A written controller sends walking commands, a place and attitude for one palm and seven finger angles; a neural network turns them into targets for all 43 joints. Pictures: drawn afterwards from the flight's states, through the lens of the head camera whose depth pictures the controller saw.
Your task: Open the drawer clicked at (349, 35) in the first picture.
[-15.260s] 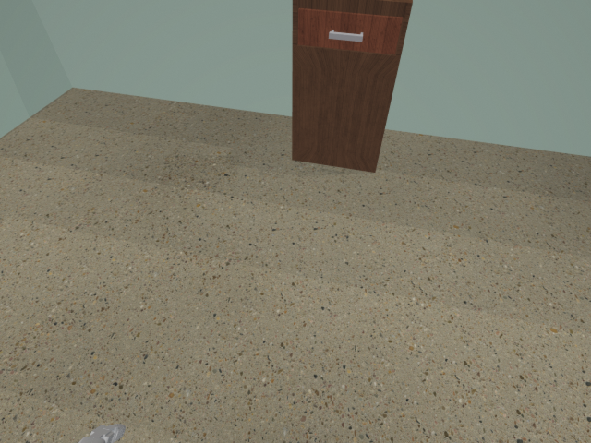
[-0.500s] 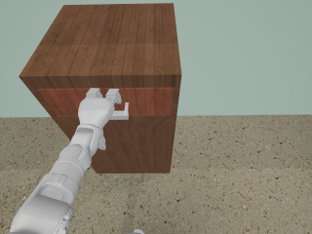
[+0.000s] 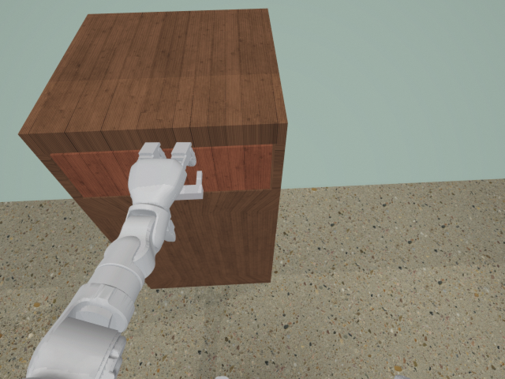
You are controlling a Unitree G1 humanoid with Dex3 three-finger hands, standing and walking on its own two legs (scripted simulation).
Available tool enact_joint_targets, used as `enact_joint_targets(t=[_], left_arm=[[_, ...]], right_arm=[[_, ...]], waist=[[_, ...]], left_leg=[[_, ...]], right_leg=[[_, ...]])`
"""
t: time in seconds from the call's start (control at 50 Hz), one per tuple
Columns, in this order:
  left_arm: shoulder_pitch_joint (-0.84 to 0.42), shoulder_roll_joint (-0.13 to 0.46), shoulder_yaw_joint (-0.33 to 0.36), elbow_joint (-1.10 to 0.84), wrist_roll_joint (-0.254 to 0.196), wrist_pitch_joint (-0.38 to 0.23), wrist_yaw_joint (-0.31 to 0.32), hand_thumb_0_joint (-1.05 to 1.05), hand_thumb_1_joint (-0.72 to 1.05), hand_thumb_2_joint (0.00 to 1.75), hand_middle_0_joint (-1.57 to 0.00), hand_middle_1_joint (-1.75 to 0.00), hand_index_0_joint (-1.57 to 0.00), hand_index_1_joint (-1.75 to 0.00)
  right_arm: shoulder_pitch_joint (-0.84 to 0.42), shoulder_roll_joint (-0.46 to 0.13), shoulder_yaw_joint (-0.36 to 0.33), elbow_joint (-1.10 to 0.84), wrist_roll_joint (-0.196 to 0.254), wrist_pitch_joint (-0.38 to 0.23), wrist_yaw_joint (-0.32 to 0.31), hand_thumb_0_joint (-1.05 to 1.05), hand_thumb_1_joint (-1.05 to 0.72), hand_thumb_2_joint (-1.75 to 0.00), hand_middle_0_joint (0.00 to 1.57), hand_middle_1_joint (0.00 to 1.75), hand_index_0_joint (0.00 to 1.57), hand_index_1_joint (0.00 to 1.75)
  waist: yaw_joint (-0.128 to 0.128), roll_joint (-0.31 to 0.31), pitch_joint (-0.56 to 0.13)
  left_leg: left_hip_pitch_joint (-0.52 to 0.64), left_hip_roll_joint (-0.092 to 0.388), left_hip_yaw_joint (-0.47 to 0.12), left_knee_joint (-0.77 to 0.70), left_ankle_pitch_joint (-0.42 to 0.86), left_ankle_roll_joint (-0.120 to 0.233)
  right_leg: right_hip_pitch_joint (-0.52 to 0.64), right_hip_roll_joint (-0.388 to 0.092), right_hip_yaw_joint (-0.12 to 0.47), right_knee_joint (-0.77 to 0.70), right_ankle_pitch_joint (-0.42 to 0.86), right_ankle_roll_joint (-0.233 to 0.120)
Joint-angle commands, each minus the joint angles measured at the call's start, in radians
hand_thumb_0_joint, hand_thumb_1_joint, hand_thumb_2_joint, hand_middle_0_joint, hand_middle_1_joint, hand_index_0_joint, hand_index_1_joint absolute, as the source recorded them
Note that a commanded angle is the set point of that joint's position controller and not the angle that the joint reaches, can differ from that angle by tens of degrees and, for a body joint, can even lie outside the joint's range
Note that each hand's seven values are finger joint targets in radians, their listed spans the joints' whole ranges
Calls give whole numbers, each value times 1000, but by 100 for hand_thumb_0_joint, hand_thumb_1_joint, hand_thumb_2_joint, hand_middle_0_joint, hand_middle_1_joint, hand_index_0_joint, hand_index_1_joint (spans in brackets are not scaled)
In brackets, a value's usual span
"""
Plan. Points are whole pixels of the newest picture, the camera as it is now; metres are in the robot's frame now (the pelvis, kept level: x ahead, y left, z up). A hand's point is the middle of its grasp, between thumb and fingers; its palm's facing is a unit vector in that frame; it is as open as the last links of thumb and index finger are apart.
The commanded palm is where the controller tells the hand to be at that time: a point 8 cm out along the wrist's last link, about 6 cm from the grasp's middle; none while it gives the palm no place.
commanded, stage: move the hooked fingers above the handle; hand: left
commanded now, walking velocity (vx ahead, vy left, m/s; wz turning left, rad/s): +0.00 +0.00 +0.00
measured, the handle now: (168, 185) +0.48 +0.18 -0.03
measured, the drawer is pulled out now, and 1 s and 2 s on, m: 0.00 0.00 0.00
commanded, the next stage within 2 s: lower the fingers behind the handle in 0.50 s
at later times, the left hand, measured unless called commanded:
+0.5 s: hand (190, 182) +0.44 +0.12 +0.04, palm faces +0.13 -0.08 -0.99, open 13.9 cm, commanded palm +0.40 +0.18 +0.09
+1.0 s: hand (163, 193) +0.43 +0.17 +0.02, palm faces +0.13 -0.09 -0.99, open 13.9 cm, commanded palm +0.40 +0.18 +0.06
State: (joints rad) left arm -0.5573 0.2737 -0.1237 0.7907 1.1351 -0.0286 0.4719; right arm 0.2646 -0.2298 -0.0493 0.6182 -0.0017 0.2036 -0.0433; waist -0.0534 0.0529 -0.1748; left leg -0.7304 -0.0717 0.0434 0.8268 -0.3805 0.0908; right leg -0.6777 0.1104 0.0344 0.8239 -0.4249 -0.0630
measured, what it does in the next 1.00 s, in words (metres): stands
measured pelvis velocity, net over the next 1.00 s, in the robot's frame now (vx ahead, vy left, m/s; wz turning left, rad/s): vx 0.00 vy -0.01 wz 0.03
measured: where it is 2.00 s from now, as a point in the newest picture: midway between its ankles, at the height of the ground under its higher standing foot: outside the picture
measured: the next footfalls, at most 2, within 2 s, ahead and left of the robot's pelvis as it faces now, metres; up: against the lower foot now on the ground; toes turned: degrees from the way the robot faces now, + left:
none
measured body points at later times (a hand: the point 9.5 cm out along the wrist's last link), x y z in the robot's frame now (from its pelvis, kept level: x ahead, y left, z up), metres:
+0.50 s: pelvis +0.01 +0.00 +0.01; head +0.07 -0.02 +0.45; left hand +0.43 +0.12 +0.09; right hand +0.11 -0.25 -0.13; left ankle +0.00 +0.06 -0.70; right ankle -0.02 -0.09 -0.70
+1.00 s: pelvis +0.00 -0.01 -0.01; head +0.07 -0.02 +0.43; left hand +0.42 +0.17 +0.07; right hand +0.12 -0.28 -0.14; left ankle +0.00 +0.06 -0.70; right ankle -0.02 -0.09 -0.70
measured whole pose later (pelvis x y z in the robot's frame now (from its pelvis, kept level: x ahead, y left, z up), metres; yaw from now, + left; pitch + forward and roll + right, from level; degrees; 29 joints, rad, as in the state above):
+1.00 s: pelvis +0.00 -0.01 -0.01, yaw +2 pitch +19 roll -1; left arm -0.59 0.29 -0.12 0.81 1.11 -0.04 0.49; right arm 0.21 -0.26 -0.07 0.65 -0.01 0.18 -0.02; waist -0.03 0.05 -0.21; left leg -0.82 -0.08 0.02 0.91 -0.41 0.08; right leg -0.76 0.11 0.00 0.90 -0.47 -0.08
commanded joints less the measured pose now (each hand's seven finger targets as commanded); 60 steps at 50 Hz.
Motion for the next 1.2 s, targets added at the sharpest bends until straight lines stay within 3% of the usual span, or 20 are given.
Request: enact_joint_targets(t=[0.0,0.06,0.12,0.2,0.24,0.28,0.32,0.38,0.48,0.54,0.56,0.62,0.66,0.72,0.82,0.88,0.94,1.04,1.12,1.18], left_arm=[[-497,231,89,-97,-23,217,143,0,-50,30,-30,-120,-30,-120],[-535,17,-114,-53,-120,341,20,0,-50,30,-30,-120,-30,-120],[-579,-228,-355,-138,-224,331,-164,0,-50,30,-30,-120,-30,-120],[-572,-52,-227,-199,-200,136,-274,0,-50,30,-30,-120,-30,-120],[-590,61,-127,-274,-127,19,-220,0,-50,30,-30,-120,-30,-120],[-524,196,33,-267,-56,-31,-113,0,-50,30,-30,-120,-30,-120],[-414,371,222,-198,-34,25,-5,0,-50,30,-30,-120,-30,-120],[-339,295,133,-183,-67,149,78,0,-50,30,-30,-120,-30,-120],[-373,323,92,-96,-63,320,93,0,-50,30,-30,-120,-30,-120],[-414,331,92,-109,-97,386,5,0,-50,30,-30,-120,-30,-120],[-414,296,62,-120,-126,380,-42,0,-50,30,-30,-120,-30,-120],[-414,20,-172,-217,-200,274,-212,0,-50,30,-30,-120,-30,-120],[-359,-33,-231,-172,-199,190,-285,0,-50,30,-30,-120,-30,-120],[-409,-11,-232,-218,-169,51,-316,0,-50,30,-30,-120,-30,-120],[-468,282,78,-339,-97,-173,-150,0,-50,30,-30,-120,-30,-120],[-356,230,118,-190,-52,-105,8,0,-50,30,-30,-120,-30,-120],[-317,243,143,-45,-28,65,117,0,-50,30,-30,-120,-30,-120],[-502,172,0,2,-45,289,60,0,-50,30,-30,-120,-30,-120],[-600,198,-12,-158,-148,198,-86,0,-50,30,-30,-120,-30,-120],[-426,169,-30,-13,-123,97,-143,0,-50,30,-30,-120,-30,-120]], right_arm=[[-5,-128,-45,-61,-2,-23,23,0,-90,-90,20,30,20,30],[15,-143,-67,-43,35,-12,38,0,-90,-90,20,30,20,30],[-3,-150,-66,-51,41,-13,21,0,-90,-90,20,30,20,30],[4,-152,-37,-31,16,-24,-12,0,-90,-90,20,30,20,30],[31,-131,-38,-35,4,-29,-8,0,-90,-90,20,30,20,30],[29,-115,-32,-46,-5,-26,-2,0,-90,-90,20,30,20,30],[3,-112,-14,-65,-19,-9,-1,0,-90,-90,20,30,20,30],[-78,-97,4,-126,-2,20,-4,0,-90,-90,20,30,20,30],[-123,-111,14,-105,29,48,-25,0,-90,-90,20,30,20,30],[-96,-132,-10,-87,49,33,-33,0,-90,-90,20,30,20,30],[-82,-143,-15,-88,51,31,-40,0,-90,-90,20,30,20,30],[-57,-148,-37,-82,53,5,-47,0,-90,-90,20,30,20,30],[-34,-144,-29,-54,43,-19,-47,0,-90,-90,20,30,20,30],[5,-131,-30,-33,23,-40,-31,0,-90,-90,20,30,20,30],[26,-129,-48,-36,3,-54,-25,0,-90,-90,20,30,20,30],[14,-119,-52,-34,-7,-63,2,0,-90,-90,20,30,20,30],[-7,-133,-51,-40,-19,-44,32,0,-90,-90,20,30,20,30],[22,-154,-54,-49,15,-2,42,0,-90,-90,20,30,20,30],[38,-157,-51,-57,14,-14,-13,0,-90,-90,20,30,20,30],[56,-137,-33,-24,15,-29,-33,0,-90,-90,20,30,20,30]], waist=[[10,-15,-415],[-59,-92,-418],[-141,-150,-350],[-99,-83,-263],[-39,56,-328],[32,105,-346],[107,35,-338],[120,-105,-325],[101,-164,-371],[48,-161,-429],[17,-185,-424],[-81,-163,-327],[-93,-87,-203],[-88,41,-181],[4,43,-327],[29,-39,-347],[42,-67,-378],[-30,-80,-454],[-79,-108,-501],[-68,-99,-318]], left_leg=[[329,46,-71,-71,392,-64],[439,59,-85,-99,428,-59],[518,64,-114,-113,439,-34],[492,45,-139,-114,416,-24],[538,53,-142,-93,495,-47],[484,57,-132,-69,540,-75],[334,39,-111,-79,497,-82],[220,16,-46,-101,404,-66],[216,14,-20,-164,357,-57],[283,22,-13,-179,375,-38],[297,20,-18,-182,384,-31],[408,22,-38,-170,446,-13],[424,23,-60,-150,422,-9],[472,24,-90,-117,443,-21],[362,31,-115,-28,410,-43],[224,29,-105,20,404,-58],[146,21,-76,34,393,-66],[220,27,-52,-4,357,-46],[303,29,-69,-29,350,-15],[237,29,-72,-39,294,-14]], right_leg=[[99,-25,-19,-97,315,2],[111,-26,-26,-157,349,20],[86,-41,-22,-210,359,38],[63,-59,-18,-189,340,24],[28,-51,-16,-144,330,4],[14,-40,-25,-94,322,-12],[112,-33,-23,-64,347,-23],[240,-41,34,-101,406,-15],[372,-52,103,-170,467,2],[456,-66,94,-215,568,31],[479,-72,87,-221,634,40],[378,-76,55,-247,676,49],[237,-71,39,-252,559,41],[118,-68,27,-225,446,17],[50,-55,23,-91,373,-3],[5,-44,-3,-19,366,-4],[28,-37,3,-1,394,0],[127,-37,20,-79,441,22],[227,-54,42,-127,503,39],[134,-54,30,-137,415,34]])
